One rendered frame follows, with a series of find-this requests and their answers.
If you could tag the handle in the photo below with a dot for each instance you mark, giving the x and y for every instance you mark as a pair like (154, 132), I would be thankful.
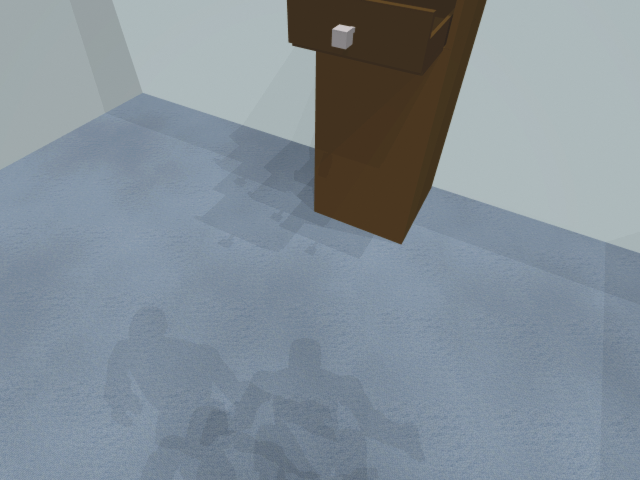
(342, 36)

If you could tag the cabinet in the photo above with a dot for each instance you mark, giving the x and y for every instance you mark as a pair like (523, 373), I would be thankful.
(380, 132)

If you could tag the drawer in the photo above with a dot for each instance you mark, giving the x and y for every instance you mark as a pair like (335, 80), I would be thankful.
(404, 35)

